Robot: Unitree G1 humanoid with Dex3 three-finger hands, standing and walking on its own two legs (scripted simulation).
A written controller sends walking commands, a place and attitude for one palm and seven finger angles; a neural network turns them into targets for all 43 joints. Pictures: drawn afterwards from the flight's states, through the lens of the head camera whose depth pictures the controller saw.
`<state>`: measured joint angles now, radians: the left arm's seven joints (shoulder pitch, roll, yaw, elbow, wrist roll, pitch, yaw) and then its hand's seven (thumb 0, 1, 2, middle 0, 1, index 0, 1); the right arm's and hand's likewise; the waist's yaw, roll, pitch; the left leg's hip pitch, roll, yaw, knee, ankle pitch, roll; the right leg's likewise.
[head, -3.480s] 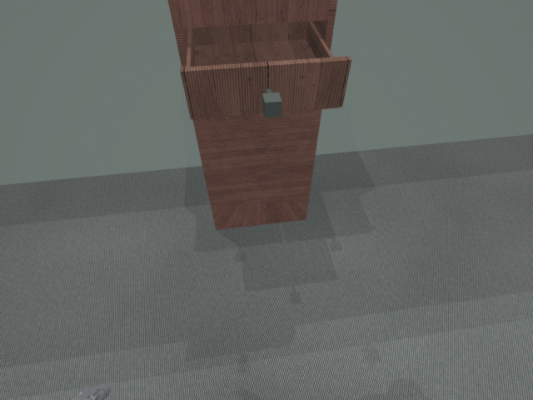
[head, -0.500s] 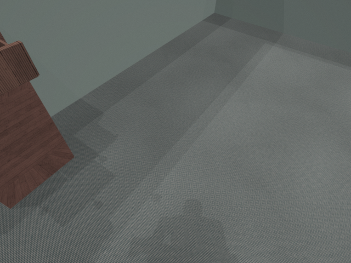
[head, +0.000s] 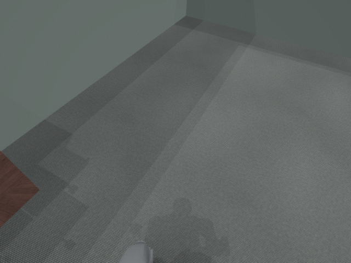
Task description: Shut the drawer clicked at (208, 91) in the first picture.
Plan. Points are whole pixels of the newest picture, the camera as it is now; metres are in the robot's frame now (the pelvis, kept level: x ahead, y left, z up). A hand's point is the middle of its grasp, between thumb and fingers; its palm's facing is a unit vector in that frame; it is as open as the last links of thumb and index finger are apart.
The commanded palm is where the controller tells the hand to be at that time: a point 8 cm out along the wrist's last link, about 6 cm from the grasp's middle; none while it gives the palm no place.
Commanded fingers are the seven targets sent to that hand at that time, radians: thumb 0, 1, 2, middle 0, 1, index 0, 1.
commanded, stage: walk to a spot facing it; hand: left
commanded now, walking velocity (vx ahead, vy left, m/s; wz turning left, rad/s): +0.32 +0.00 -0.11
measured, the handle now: out of the picture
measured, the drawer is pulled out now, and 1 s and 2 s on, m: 0.23 0.23 0.23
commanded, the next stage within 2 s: turn to face it in 0.24 s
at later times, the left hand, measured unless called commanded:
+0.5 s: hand (102, 223) +0.24 +0.23 -0.17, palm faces -0.07 -0.99 -0.15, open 7.3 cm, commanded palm none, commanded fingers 0.00 0.90 0.90 -0.20 -0.30 -0.20 -0.30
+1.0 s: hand (94, 220) +0.24 +0.25 -0.17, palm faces +0.21 -0.95 -0.24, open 7.2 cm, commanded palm none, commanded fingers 0.00 0.90 0.90 -0.20 -0.30 -0.20 -0.30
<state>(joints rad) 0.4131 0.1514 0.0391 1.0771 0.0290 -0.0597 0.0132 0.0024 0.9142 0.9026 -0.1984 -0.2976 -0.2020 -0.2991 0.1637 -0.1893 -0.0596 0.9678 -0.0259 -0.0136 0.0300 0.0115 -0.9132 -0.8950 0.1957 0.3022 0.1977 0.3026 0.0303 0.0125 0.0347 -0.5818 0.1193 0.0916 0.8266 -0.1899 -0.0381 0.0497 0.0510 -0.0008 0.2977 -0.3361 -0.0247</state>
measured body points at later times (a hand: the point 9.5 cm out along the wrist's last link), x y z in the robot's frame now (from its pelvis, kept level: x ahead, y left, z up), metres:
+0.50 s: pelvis +0.16 +0.06 +0.01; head +0.18 +0.09 +0.46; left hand +0.25 +0.28 -0.16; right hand +0.12 -0.16 -0.14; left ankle +0.16 +0.11 -0.74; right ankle +0.21 -0.11 -0.68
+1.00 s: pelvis +0.19 +0.05 +0.00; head +0.21 +0.05 +0.45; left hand +0.23 +0.30 -0.15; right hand +0.29 -0.21 -0.14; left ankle +0.20 +0.18 -0.69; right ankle +0.19 -0.07 -0.74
